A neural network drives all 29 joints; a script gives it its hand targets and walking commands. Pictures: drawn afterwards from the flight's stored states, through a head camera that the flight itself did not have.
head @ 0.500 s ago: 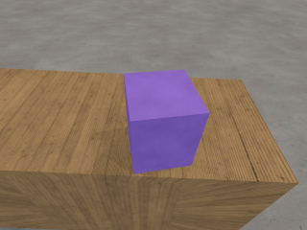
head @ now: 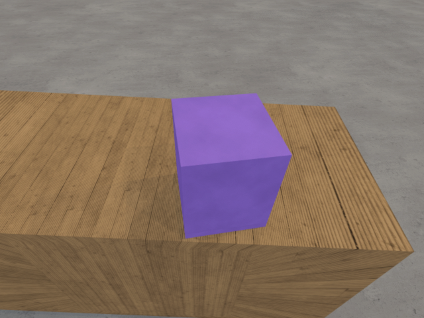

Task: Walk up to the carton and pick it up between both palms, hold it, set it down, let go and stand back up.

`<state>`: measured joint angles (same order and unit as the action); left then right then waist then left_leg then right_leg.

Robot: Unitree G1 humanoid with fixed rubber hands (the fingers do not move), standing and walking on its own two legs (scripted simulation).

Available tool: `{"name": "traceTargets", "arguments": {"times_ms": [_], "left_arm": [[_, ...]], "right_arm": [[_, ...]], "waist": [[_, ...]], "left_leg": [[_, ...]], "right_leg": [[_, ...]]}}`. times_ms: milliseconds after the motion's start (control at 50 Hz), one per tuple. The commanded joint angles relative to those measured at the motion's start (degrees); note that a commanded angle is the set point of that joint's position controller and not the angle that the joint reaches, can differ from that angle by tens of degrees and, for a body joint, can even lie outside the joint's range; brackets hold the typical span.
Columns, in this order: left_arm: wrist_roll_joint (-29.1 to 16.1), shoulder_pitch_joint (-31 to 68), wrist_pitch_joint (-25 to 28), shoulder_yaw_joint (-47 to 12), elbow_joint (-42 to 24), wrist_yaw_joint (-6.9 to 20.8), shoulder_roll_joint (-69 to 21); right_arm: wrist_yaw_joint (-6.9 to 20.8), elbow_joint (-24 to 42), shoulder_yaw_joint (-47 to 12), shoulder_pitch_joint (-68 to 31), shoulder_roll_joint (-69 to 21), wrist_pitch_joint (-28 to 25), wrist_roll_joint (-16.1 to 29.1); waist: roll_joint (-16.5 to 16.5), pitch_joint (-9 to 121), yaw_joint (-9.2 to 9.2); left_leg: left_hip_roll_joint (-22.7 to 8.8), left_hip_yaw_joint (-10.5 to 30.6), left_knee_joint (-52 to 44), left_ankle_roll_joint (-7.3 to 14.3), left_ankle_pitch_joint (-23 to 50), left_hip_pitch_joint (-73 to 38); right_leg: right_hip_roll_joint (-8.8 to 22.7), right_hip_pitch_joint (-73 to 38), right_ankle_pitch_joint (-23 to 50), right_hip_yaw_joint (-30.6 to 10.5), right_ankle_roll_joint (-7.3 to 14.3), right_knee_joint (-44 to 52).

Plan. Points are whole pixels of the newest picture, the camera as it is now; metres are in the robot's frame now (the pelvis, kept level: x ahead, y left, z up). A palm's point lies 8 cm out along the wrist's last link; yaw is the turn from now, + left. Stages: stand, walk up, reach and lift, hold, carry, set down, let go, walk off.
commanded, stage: stand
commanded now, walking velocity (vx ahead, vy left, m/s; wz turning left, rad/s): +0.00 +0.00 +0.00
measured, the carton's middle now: (220, 166) +0.45 -0.03 +0.03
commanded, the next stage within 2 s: none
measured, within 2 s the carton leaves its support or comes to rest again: neither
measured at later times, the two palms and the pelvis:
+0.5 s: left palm out of the picture -0.03 +0.20 -0.15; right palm out of the picture -0.05 -0.20 -0.14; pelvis +0.00 +0.00 +0.00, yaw +0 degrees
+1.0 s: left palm out of the picture -0.02 +0.20 -0.15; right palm out of the picture -0.04 -0.20 -0.14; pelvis +0.01 +0.00 +0.00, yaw +0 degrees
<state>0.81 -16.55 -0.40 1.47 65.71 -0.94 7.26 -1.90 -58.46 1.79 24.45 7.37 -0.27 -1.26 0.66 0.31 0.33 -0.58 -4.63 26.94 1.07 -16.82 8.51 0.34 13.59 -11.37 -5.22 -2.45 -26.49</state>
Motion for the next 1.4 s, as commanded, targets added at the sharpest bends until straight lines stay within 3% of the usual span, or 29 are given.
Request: {"name": "traceTargets", "arguments": {"times_ms": [0,720,1380], "left_arm": [[-0.09,-3.71,0.35,0.85,-0.53,-0.58,5.39],[-0.24,-4.51,0.18,0.13,0.93,-1.44,3.26],[-0.43,-4.72,0.18,-0.08,1.57,-1.70,3.01]], "right_arm": [[-0.50,-0.13,1.13,5.52,5.99,-0.61,0.03],[-0.69,-4.91,0.58,2.41,4.10,-0.12,0.16],[-0.72,-6.27,0.04,1.14,3.44,-0.55,0.40]], "waist": [[-0.55,-7.30,-0.12],[-0.28,-7.39,0.21],[-0.37,-6.81,0.15]], "left_leg": [[-5.27,6.99,-8.46,2.00,1.84,3.91],[-4.94,7.20,-8.73,2.01,2.93,2.33],[-5.06,6.75,-8.41,1.95,8.42,0.35]], "right_leg": [[2.30,1.76,5.30,-2.29,2.25,4.58],[2.67,1.16,5.88,-1.68,1.80,4.62],[3.21,-0.40,8.85,-1.24,1.46,4.25]]}}
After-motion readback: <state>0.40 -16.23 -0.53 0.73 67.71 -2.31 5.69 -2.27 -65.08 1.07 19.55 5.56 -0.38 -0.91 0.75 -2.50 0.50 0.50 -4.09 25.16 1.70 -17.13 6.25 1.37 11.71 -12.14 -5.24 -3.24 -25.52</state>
